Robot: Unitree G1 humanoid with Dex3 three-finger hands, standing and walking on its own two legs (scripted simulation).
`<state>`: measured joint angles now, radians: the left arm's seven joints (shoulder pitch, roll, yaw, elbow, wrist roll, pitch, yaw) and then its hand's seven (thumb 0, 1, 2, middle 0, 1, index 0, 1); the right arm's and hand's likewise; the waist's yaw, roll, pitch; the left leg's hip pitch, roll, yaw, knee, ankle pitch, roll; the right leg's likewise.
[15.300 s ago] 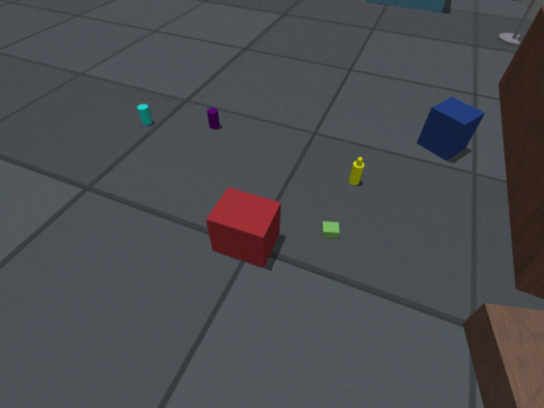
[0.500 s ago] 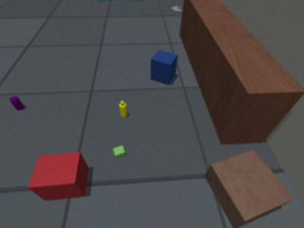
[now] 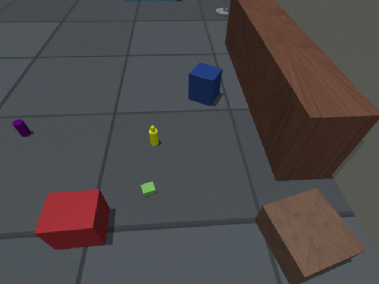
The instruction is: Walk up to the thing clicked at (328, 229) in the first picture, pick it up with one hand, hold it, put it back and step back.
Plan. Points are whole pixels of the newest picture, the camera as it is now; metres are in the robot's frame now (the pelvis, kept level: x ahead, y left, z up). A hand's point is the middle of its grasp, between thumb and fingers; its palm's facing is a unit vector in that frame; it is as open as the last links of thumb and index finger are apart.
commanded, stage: walk up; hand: left
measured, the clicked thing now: (148, 189) +0.78 +0.22 -0.76
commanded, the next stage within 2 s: none
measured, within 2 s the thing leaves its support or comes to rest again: neither
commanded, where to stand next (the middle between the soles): +0.36 +0.02 m, yaw -4 degrees
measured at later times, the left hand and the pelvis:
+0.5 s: hand out of the picture +0.16 +0.33 -0.16, palm faces -0.09 -0.94 -0.34, open 7.3 cm; pelvis +0.11 +0.05 -0.01, yaw -2 degrees
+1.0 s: hand (94, 210) +0.37 +0.27 -0.17, palm faces -0.07 -0.93 -0.35, open 7.3 cm; pelvis +0.26 +0.02 -0.03, yaw -3 degrees
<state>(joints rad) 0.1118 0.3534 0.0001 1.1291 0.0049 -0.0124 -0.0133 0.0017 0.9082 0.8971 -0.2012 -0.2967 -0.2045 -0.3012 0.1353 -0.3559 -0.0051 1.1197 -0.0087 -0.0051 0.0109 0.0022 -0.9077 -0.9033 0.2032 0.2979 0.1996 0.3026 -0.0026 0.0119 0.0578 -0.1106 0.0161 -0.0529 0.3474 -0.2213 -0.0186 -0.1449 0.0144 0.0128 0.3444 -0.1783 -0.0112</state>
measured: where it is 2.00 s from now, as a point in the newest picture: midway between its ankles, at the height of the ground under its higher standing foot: (184, 281)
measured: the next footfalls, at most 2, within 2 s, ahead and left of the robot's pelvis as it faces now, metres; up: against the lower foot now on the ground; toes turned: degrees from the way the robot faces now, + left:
left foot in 0.24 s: +0.13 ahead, +0.17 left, +0.00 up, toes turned +3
right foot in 0.64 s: +0.29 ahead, -0.12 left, +0.00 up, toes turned -3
